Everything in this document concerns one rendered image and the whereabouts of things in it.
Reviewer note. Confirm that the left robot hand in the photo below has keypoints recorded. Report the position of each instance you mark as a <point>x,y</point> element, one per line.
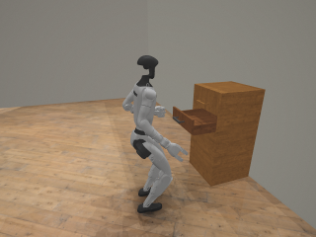
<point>159,111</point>

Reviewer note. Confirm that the robot left forearm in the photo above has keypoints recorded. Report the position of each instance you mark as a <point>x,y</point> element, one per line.
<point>132,109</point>

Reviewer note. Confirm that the right robot upper arm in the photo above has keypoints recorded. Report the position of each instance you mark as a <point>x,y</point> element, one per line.
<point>148,97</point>

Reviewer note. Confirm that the robot right shin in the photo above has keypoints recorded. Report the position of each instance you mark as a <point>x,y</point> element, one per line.
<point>157,189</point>

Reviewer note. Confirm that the robot head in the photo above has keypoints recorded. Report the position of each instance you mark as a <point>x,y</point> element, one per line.
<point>148,62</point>

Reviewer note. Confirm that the drawer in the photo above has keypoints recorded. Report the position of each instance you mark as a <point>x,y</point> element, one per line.
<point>196,121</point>

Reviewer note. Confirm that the right robot hand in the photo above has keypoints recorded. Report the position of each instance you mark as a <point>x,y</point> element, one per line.
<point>174,149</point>

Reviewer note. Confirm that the left robot upper arm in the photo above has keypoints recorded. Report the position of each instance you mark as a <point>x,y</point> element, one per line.
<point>127,102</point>

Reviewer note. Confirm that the robot right forearm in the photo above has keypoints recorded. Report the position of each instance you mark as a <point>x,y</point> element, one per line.
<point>154,134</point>

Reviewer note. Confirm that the cabinet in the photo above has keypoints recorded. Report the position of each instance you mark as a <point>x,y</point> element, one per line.
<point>226,154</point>

